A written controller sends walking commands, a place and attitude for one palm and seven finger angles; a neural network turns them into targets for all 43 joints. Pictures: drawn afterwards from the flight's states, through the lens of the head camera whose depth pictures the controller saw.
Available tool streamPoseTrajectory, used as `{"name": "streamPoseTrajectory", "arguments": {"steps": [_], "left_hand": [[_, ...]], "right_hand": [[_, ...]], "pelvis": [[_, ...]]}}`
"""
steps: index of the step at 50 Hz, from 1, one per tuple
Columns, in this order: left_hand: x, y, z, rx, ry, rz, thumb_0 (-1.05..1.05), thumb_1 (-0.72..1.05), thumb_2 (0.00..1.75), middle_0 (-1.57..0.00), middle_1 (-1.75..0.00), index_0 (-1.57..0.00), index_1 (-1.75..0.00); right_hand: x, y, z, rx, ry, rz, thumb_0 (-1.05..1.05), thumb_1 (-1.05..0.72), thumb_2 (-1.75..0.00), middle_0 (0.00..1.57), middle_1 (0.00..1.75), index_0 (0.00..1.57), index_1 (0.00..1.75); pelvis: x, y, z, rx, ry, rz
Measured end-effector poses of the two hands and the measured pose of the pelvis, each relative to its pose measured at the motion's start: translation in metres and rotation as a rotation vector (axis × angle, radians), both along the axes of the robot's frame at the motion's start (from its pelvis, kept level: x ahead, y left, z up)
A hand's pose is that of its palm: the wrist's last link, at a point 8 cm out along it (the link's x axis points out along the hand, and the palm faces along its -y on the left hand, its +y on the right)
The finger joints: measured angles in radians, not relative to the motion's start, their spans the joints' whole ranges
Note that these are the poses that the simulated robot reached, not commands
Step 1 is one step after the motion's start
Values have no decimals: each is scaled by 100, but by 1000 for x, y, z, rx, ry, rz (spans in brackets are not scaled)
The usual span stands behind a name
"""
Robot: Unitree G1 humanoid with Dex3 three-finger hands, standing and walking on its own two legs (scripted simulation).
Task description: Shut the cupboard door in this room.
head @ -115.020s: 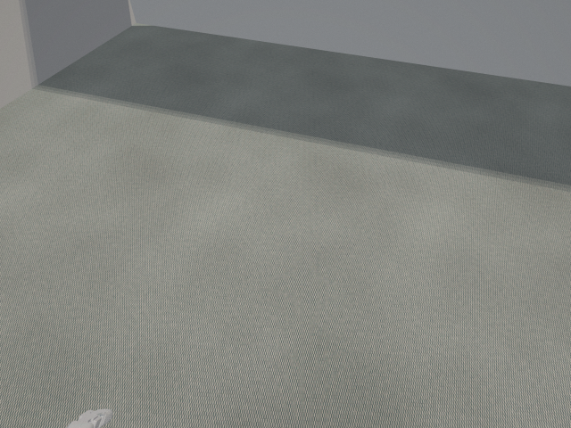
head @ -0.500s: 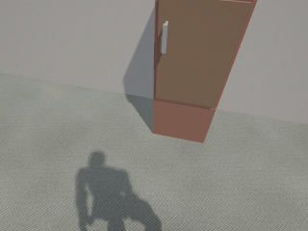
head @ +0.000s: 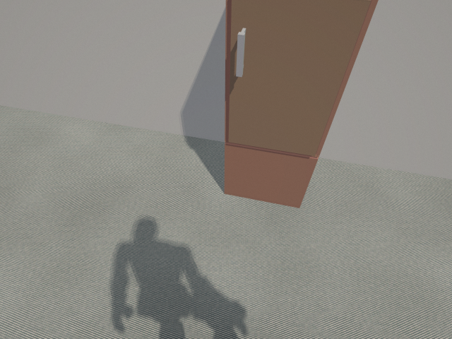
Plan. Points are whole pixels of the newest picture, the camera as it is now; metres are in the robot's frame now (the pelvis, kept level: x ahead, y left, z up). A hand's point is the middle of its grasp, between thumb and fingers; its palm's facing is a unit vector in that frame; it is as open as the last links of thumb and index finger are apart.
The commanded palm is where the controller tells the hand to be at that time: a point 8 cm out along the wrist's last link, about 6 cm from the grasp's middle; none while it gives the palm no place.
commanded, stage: stand and wait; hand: left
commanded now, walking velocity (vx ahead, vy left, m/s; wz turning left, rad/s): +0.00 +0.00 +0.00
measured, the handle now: (241, 52) +0.92 -0.01 +0.07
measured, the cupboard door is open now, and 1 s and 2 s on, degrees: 0 0 0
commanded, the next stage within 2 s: none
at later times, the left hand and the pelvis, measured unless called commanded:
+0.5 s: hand out of the picture +0.05 +0.20 -0.17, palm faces +0.00 -0.96 -0.28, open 7.4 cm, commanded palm none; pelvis +0.02 -0.01 +0.00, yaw +1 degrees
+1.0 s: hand out of the picture +0.07 +0.19 -0.16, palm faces +0.00 -0.96 -0.29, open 7.4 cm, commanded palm none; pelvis +0.03 -0.03 +0.00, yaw +1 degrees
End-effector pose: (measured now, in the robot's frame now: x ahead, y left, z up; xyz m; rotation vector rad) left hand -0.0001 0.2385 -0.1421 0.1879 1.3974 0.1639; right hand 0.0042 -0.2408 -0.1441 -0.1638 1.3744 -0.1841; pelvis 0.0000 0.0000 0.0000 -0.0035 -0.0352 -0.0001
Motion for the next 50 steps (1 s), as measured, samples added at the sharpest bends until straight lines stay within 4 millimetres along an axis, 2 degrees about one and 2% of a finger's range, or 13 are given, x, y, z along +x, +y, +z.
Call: {"name": "streamPoseTrajectory", "arguments": {"steps": [13,29,50], "left_hand": [[31,6,5,21,-55,-20,0,91,90,-20,-30,-20,-30],[45,13,11,56,-54,-19,0,91,90,-20,-30,-20,-30],[65,1,13,65,-71,-21,0,91,90,-20,-30,-20,-30]], "right_hand": [[29,-16,5,-24,-43,29,0,-91,-90,20,30,20,30],[49,-34,7,-43,-39,52,0,-91,-90,21,30,20,30],[73,-51,8,-49,-59,65,0,-91,-90,21,30,20,30]], "pelvis": [[7,-5,1,2,3,5],[19,-13,2,5,10,12],[33,-26,2,9,16,15]]}}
